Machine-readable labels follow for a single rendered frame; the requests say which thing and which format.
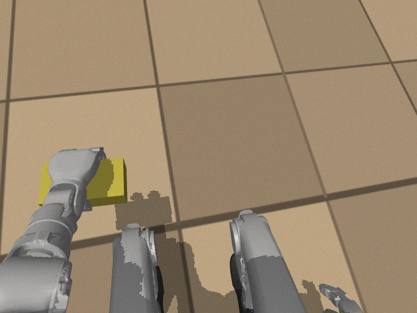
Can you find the carton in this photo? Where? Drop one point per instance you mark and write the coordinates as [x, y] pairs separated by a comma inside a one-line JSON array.
[[107, 187]]

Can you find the left robot hand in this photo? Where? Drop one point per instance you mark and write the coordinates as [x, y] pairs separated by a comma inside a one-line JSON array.
[[77, 164]]

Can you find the right robot foot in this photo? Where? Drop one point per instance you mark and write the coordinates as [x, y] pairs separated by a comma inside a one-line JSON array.
[[237, 285]]

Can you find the left robot arm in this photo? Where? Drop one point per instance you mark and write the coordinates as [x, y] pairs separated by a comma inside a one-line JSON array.
[[35, 275]]

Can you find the right robot hand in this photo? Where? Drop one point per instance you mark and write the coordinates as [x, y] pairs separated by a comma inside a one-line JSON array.
[[339, 299]]

